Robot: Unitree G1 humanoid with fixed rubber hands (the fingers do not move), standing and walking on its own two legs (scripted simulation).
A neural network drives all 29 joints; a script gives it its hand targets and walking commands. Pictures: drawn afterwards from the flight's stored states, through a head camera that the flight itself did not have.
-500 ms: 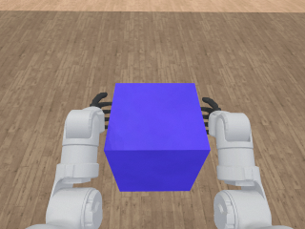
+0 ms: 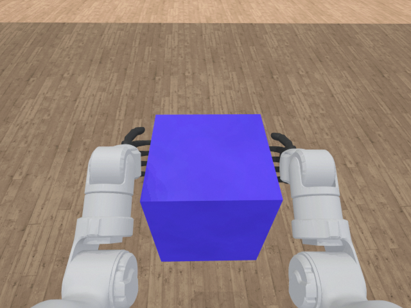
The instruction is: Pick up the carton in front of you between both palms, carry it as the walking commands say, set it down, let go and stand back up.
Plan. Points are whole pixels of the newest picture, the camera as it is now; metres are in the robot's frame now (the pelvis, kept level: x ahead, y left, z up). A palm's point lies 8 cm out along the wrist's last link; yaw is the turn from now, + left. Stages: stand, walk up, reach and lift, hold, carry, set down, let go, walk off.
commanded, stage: carry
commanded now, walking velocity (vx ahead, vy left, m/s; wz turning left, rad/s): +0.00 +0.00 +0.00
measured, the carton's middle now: (208, 191) +0.34 +0.00 +0.05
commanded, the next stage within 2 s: none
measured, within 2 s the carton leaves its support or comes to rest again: neither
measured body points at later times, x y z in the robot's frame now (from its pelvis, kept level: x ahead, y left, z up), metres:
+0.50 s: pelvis -0.02 +0.01 +0.00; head -0.04 +0.01 +0.45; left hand +0.34 +0.16 +0.12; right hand +0.33 -0.14 +0.12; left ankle -0.04 +0.09 -0.74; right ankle +0.06 -0.09 -0.73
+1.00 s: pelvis -0.03 +0.01 +0.00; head -0.05 +0.01 +0.45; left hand +0.33 +0.16 +0.12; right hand +0.32 -0.14 +0.12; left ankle -0.04 +0.09 -0.74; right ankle +0.06 -0.10 -0.73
